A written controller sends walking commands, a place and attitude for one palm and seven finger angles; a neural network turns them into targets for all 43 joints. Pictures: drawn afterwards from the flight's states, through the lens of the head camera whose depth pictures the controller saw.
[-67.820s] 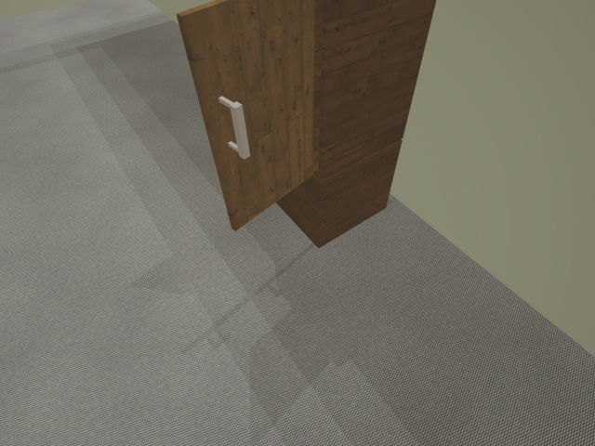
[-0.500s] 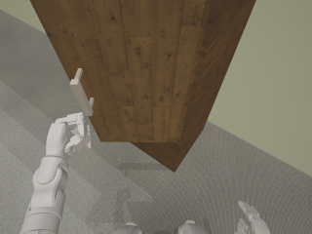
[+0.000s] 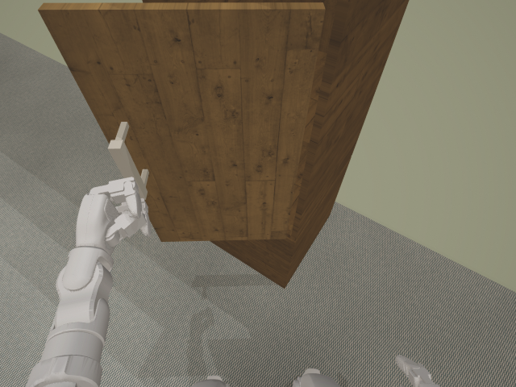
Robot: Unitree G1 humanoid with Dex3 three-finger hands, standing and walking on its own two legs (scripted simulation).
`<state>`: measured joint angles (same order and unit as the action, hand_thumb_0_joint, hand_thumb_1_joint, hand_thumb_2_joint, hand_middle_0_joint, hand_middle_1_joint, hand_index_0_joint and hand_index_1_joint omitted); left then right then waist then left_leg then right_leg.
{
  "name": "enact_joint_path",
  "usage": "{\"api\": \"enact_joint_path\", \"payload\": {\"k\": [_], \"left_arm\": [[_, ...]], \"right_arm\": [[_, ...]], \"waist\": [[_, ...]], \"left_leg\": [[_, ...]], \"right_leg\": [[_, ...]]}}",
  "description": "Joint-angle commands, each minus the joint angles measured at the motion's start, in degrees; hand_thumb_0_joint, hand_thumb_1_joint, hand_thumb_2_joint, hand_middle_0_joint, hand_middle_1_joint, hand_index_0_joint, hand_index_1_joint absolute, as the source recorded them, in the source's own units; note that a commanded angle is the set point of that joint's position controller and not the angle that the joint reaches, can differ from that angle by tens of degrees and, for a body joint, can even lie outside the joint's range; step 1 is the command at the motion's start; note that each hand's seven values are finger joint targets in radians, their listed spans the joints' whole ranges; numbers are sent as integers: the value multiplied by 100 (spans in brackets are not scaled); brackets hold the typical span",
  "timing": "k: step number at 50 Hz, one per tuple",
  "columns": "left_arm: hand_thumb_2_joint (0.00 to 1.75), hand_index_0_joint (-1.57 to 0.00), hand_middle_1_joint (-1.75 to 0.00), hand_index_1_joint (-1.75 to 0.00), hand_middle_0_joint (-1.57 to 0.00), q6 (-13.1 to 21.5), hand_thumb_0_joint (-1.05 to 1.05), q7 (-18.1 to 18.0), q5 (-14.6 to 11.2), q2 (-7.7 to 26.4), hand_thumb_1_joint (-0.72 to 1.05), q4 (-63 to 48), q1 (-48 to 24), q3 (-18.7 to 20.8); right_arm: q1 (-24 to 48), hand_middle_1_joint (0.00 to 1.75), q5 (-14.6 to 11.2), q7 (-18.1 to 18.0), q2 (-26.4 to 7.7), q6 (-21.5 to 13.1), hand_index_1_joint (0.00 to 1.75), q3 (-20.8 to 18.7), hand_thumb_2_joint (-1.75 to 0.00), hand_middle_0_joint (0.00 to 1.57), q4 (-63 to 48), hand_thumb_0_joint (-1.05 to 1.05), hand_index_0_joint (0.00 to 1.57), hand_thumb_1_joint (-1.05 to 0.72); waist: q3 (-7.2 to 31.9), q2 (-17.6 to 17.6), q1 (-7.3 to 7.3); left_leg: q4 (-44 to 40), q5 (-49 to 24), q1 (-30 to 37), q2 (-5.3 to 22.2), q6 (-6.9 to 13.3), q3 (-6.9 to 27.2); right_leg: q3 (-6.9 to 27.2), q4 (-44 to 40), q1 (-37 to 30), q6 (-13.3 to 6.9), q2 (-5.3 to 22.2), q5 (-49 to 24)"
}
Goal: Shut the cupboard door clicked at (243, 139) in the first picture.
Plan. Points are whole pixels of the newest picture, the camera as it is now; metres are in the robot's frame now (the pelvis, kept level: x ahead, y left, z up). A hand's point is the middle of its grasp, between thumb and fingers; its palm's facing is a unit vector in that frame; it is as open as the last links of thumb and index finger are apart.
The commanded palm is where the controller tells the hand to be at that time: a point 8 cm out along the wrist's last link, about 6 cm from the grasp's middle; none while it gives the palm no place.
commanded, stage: bring the fist close to the handle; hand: left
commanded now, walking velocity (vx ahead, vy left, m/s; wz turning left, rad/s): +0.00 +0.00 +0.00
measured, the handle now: (132, 163) +0.46 +0.23 +0.06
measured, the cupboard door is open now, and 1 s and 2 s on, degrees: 35 25 11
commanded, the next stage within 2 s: push the door shut along its arc in 0.14 s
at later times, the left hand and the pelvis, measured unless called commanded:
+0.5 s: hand (144, 199) +0.39 +0.19 +0.06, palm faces +0.00 -1.00 -0.03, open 3.1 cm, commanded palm +0.36 +0.25 +0.06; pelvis -0.01 -0.01 -0.01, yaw +1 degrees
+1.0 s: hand (152, 172) +0.44 +0.19 +0.06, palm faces -0.15 -0.99 -0.01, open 3.1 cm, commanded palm +0.44 +0.24 +0.06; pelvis -0.02 +0.00 -0.02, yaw +1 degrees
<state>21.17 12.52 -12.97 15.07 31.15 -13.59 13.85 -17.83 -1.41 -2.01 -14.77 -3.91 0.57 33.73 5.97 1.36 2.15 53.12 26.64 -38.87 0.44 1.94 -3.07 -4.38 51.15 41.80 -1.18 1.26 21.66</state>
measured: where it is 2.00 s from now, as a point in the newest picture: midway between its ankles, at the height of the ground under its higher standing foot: outside the picture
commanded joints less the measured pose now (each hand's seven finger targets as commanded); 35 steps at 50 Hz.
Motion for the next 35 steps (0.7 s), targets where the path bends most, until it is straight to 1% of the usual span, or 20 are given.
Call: {"api": "enact_joint_path", "payload": {"k": [1,2,3,5,6,7,10,13,14,15,16,18,21,22,23,25,27,29,33,35], "left_arm": [[90,-130,-150,-150,-130,390,0,-154,-75,1061,90,-1157,-1632,348],[90,-130,-150,-150,-130,422,0,-179,-79,974,90,-1219,-1750,282],[90,-130,-150,-150,-130,488,0,-208,-47,1102,90,-1278,-1778,366],[90,-130,-150,-150,-130,570,0,-217,-22,1059,90,-1352,-1794,291],[90,-130,-150,-150,-130,603,0,-218,6,1121,90,-1245,-1799,342],[90,-130,-150,-150,-130,615,0,-193,14,987,90,-1205,-1885,189],[90,-130,-150,-150,-130,573,0,-145,3,1177,90,-887,-1935,346],[90,-130,-150,-150,-130,492,0,-23,-24,1195,90,-746,-2013,323],[90,-130,-150,-150,-130,478,0,29,-38,1231,90,-786,-2154,308],[90,-130,-150,-150,-130,453,0,73,-38,1339,90,-662,-2225,381],[90,-130,-150,-150,-130,444,0,114,-27,1428,90,-570,-2575,383],[90,-130,-150,-150,-130,478,0,209,-14,1419,90,-435,-3030,306],[90,-130,-150,-150,-130,498,0,336,-30,1660,90,122,-3662,409],[90,-130,-150,-150,-130,521,0,383,-41,1804,90,230,-3777,531],[90,-130,-150,-150,-130,530,0,450,-20,1809,90,352,-3821,489],[90,-130,-150,-150,-130,509,0,575,-14,1881,90,516,-3880,540],[90,-130,-150,-150,-130,458,0,710,-17,2066,90,718,-3688,677],[90,-130,-150,-150,-130,405,0,820,-54,2033,90,820,-3684,661],[90,-130,-150,-150,-130,363,0,981,-70,2058,90,1045,-4205,585],[90,-130,-150,-150,-130,415,0,1053,-56,1986,90,1076,-4514,469]], "right_arm": [[53,30,-38,-49,-807,-228,30,-296,-90,20,-734,0,20,-90],[80,30,-32,-53,-790,-242,30,-294,-90,20,-721,0,20,-90],[57,30,-21,-58,-800,-250,30,-303,-90,20,-704,0,20,-90],[83,30,-11,-59,-777,-265,30,-291,-90,20,-698,0,20,-90],[80,30,-11,-62,-781,-264,30,-286,-90,20,-658,0,20,-90],[100,30,-8,-55,-774,-270,30,-272,-90,20,-662,0,20,-90],[110,30,-19,-79,-815,-261,30,-275,-90,20,-616,0,20,-90],[124,30,-38,-91,-816,-242,30,-257,-90,20,-641,0,20,-90],[99,30,-35,-105,-834,-246,30,-256,-90,20,-661,0,20,-90],[94,30,-47,-115,-831,-236,30,-245,-90,20,-628,0,20,-90],[78,30,-47,-135,-846,-218,30,-231,-90,20,-582,0,20,-90],[52,30,-46,-155,-836,-228,30,-228,-90,20,-541,0,20,-90],[15,30,-63,-210,-874,-220,30,-189,-90,20,-429,0,20,-90],[-4,30,-61,-221,-890,-217,30,-199,-90,20,-408,0,20,-90],[-11,30,-66,-217,-892,-211,30,-187,-90,20,-416,0,20,-90],[-98,30,-48,-210,-908,-204,30,-194,-90,20,-410,0,20,-90],[-211,30,-50,-189,-943,-160,30,-203,-90,20,-428,0,20,-90],[-316,30,-43,-181,-951,-127,30,-213,-90,20,-466,0,20,-90],[-441,30,-70,-173,-990,-48,30,-232,-90,20,-389,0,20,-90],[-481,30,-59,-176,-993,-40,30,-241,-90,20,-370,0,20,-90]], "waist": [[1519,-144,-25],[1522,-102,13],[1640,-77,-25],[1740,105,-8],[1671,100,-17],[1612,156,41],[1502,-65,50],[1560,-58,29],[1627,67,63],[1625,44,51],[1562,-47,152],[1611,32,204],[1449,-126,325],[1581,-143,302],[1626,35,283],[1980,261,233],[2198,196,160],[2313,167,176],[2053,-107,363],[2062,6,415]], "left_leg": [[-913,-1427,383,-27,-140,407],[-901,-1393,430,-35,-128,392],[-893,-1460,462,-27,-137,408],[-847,-1501,537,-40,-127,389],[-858,-1480,525,-25,-143,413],[-852,-1332,498,-34,-137,402],[-839,-1061,313,-47,-109,399],[-872,-994,266,-75,-106,374],[-832,-1096,310,-79,-92,370],[-824,-1085,276,-75,-100,376],[-795,-1045,230,-68,-87,383],[-741,-967,231,-67,-87,399],[-677,-687,20,-72,-65,428],[-646,-651,-20,-76,-62,426],[-639,-680,-11,-90,-65,422],[-584,-970,147,-93,-70,433],[-551,-1294,120,-79,-79,428],[-492,-1581,117,-82,-61,407],[-465,-1463,-8,-40,-41,399],[-443,-1453,53,-37,-33,423]], "right_leg": [[261,-559,-1355,-13,-139,-1127],[277,-579,-1329,-7,-138,-1125],[280,-541,-1398,-22,-136,-1174],[309,-517,-1399,-25,-130,-1228],[288,-506,-1333,-37,-139,-1181],[298,-528,-1252,-24,-138,-1056],[350,-594,-1276,-16,-128,-847],[380,-641,-1379,-13,-104,-807],[391,-608,-1390,-21,-111,-927],[403,-608,-1394,-19,-99,-934],[419,-619,-1328,-1,-97,-924],[443,-592,-1226,2,-96,-833],[495,-632,-1086,12,-86,-538],[530,-623,-1132,19,-77,-471],[532,-595,-1126,-6,-76,-502],[502,-466,-1163,-34,-80,-823],[498,-390,-1356,-46,-88,-1193],[493,-327,-1426,-43,-107,-1535],[490,-399,-1233,1,-119,-1462],[477,-369,-1100,-10,-127,-1412]]}}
